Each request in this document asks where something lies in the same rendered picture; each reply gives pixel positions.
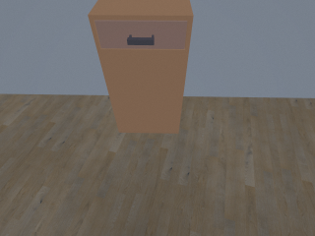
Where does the drawer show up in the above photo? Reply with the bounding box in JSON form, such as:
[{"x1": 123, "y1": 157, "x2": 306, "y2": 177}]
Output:
[{"x1": 94, "y1": 20, "x2": 188, "y2": 49}]

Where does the handle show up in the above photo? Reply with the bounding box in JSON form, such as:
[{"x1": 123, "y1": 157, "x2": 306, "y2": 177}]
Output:
[{"x1": 127, "y1": 34, "x2": 155, "y2": 45}]

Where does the cabinet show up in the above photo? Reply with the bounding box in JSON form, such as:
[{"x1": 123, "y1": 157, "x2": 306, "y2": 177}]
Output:
[{"x1": 88, "y1": 0, "x2": 194, "y2": 134}]

